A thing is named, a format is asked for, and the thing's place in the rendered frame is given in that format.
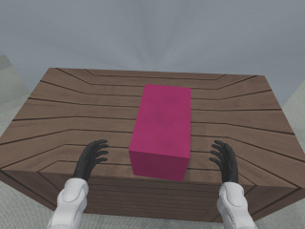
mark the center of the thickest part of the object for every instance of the carton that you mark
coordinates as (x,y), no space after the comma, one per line
(161,139)

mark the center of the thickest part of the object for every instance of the robot right hand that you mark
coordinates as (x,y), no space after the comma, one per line
(228,163)

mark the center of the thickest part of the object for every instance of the robot left hand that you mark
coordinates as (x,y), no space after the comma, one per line
(89,159)

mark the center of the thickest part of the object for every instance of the right robot forearm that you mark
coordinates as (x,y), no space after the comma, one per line
(233,207)

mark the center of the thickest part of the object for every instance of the left robot forearm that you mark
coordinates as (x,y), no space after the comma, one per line
(71,202)

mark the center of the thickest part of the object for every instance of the pedestal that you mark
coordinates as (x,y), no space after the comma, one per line
(71,108)

